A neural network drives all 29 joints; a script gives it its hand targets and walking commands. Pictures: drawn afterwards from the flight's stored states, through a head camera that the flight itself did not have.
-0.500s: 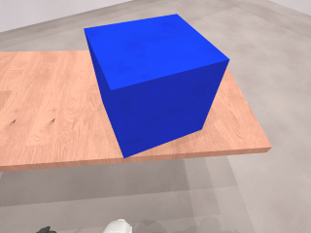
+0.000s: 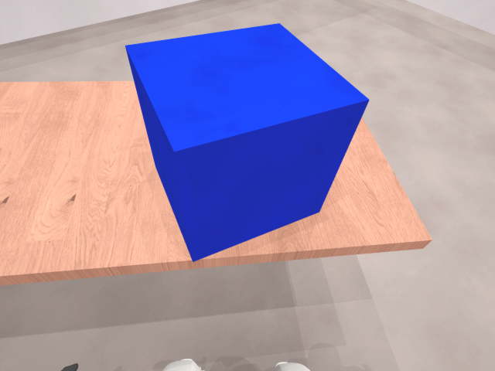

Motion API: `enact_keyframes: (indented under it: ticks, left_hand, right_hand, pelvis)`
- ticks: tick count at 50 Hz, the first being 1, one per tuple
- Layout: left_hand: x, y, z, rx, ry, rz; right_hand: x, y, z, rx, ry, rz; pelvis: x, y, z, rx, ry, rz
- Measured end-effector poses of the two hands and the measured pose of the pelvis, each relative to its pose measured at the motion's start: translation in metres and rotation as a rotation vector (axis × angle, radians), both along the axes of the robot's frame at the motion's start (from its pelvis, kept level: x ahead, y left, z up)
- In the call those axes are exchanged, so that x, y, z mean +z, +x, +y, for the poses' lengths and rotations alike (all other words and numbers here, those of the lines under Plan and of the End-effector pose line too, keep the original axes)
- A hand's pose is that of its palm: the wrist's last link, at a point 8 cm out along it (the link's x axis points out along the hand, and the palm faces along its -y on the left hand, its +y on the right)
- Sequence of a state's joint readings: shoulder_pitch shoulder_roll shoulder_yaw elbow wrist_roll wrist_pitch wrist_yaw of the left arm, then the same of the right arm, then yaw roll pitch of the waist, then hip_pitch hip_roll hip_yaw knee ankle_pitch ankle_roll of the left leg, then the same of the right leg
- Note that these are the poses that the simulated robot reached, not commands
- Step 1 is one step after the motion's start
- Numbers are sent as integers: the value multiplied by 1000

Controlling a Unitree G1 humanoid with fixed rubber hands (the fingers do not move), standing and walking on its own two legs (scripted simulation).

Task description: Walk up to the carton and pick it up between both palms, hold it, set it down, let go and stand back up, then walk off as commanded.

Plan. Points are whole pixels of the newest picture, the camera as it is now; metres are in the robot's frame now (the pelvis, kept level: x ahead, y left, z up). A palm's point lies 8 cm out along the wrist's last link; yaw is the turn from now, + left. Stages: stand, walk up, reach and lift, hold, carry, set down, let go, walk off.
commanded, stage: walk up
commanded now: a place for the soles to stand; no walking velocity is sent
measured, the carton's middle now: (236, 141) +0.47 +0.02 +0.11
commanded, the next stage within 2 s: reach and lift in 0.84 s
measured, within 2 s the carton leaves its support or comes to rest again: neither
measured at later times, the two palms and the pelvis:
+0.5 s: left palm out of the picture +0.10 +0.29 -0.10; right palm out of the picture +0.07 -0.31 -0.09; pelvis +0.01 +0.00 +0.00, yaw +0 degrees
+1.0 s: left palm out of the picture +0.12 +0.30 -0.10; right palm out of the picture +0.09 -0.32 -0.10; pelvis +0.01 -0.01 +0.00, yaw +1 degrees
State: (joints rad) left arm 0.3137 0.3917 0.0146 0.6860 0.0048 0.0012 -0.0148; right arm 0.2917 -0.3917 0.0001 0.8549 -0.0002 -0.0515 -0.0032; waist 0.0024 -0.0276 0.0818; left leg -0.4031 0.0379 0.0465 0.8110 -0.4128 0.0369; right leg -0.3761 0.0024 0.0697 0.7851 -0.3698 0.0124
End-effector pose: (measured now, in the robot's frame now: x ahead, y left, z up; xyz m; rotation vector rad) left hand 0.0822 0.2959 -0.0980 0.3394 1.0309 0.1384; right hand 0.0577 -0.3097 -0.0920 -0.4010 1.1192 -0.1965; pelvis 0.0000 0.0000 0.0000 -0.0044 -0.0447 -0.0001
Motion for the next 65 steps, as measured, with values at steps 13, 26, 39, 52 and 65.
enact_keyframes:
  ticks: [13, 26, 39, 52, 65]
  left_hand:
    - [1, 17, -3, -8, 2, -1]
    - [2, 21, -4, -9, 2, -10]
    - [2, 20, -5, -4, 3, -8]
    - [-3, 47, -4, 67, 62, 208]
    - [48, 119, -55, 4, 20, -95]
  right_hand:
    - [-1, 12, -2, -4, 2, 10]
    - [-1, 14, -4, -3, 2, 10]
    - [-1, 17, -5, 1, 3, 5]
    - [-11, 45, -8, 3, 61, -115]
    - [24, 101, -5, 86, 129, -311]
  pelvis:
    - [1, 12, -2, 0, 2, 16]
    - [1, 12, -3, 2, 3, 17]
    - [1, 12, -5, 4, 3, 16]
    - [-5, 6, -8, 15, 2, 6]
    - [13, 22, -22, 13, 20, -40]
